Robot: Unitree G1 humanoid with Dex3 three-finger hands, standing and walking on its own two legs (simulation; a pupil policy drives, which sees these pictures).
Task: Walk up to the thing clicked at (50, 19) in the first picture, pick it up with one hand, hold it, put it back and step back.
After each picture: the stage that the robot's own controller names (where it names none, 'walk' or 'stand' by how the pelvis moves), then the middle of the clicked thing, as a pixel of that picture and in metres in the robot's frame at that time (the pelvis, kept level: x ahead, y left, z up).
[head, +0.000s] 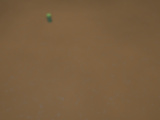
stand; (49, 18) +2.08 +0.52 -0.72
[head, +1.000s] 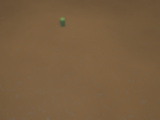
walk; (62, 22) +1.97 +0.25 -0.70
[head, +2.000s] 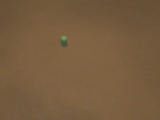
walk; (64, 41) +1.41 +0.16 -0.71
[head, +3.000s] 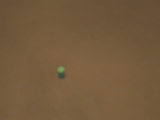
walk; (61, 73) +0.95 +0.19 -0.71
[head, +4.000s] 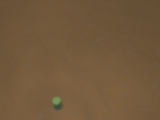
walk; (57, 103) +0.62 +0.21 -0.71
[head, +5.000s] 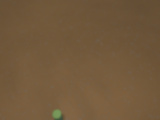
stand; (57, 116) +0.47 +0.22 -0.70
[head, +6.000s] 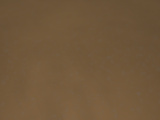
stand; out of the picture +0.45 +0.18 -0.72
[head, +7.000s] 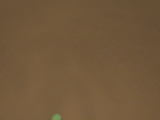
stand; out of the picture +0.47 +0.20 -0.71
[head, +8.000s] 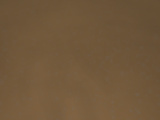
stand; out of the picture +0.43 +0.21 -0.72
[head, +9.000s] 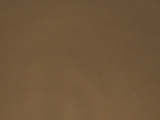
stand; out of the picture +0.41 +0.22 -0.73
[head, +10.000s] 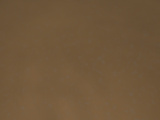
stand; out of the picture +0.37 +0.24 -0.73
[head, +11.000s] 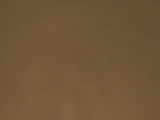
stand; out of the picture +0.40 +0.22 -0.73
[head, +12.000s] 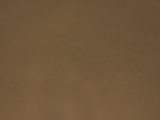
stand; out of the picture +0.39 +0.21 -0.73
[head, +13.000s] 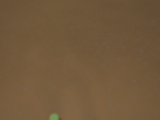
go down; out of the picture +0.41 +0.21 -0.71
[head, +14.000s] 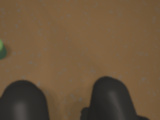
go down; out of the picture +0.45 +0.31 -0.29
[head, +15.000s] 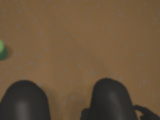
close in; out of the picture +0.44 +0.32 -0.29
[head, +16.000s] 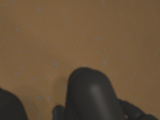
close in; out of the picture +0.41 +0.36 -0.22
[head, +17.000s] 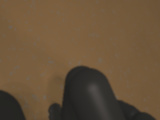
lift; out of the picture +0.40 +0.35 -0.22
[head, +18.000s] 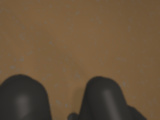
lift; out of the picture +0.33 +0.31 -0.16
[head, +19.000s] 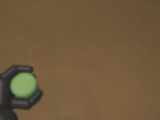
lift; (28, 90) +0.32 +0.19 +0.02
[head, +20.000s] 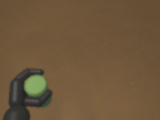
hold; (39, 92) +0.34 +0.17 +0.01
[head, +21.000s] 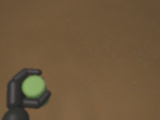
hold; (37, 92) +0.33 +0.18 +0.01
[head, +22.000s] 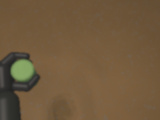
crouch; (26, 75) +0.39 +0.21 -0.04
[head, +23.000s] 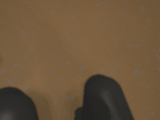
lower; out of the picture +0.45 +0.33 -0.14
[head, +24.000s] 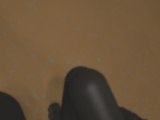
lower; out of the picture +0.40 +0.35 -0.23
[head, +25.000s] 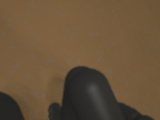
lower; out of the picture +0.40 +0.37 -0.22
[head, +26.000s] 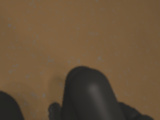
lower; out of the picture +0.40 +0.37 -0.22
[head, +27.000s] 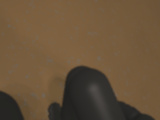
lower; out of the picture +0.40 +0.37 -0.22
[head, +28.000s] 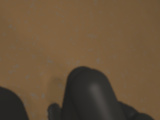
open; out of the picture +0.39 +0.35 -0.22
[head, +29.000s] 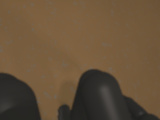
stand; out of the picture +0.40 +0.34 -0.23
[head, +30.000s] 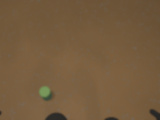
walk; (45, 93) +0.43 +0.23 -0.53
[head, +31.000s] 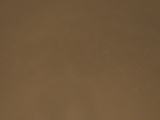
stand; out of the picture +0.40 +0.21 -0.66
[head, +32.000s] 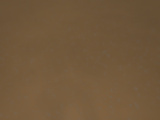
stand; out of the picture +0.40 +0.20 -0.67
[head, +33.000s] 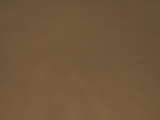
stand; out of the picture +0.43 +0.19 -0.72
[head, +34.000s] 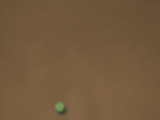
walk; (60, 108) +0.47 +0.23 -0.69
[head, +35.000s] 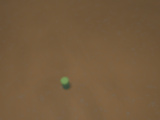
walk; (65, 83) +0.70 +0.21 -0.71
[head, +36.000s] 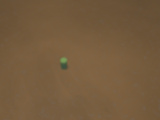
stand; (63, 63) +1.04 +0.16 -0.71
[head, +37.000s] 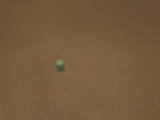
stand; (60, 66) +1.04 +0.23 -0.71
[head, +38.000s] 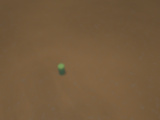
stand; (61, 69) +1.05 +0.23 -0.72
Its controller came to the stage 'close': yes
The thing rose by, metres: 0.72
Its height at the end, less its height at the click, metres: +0.00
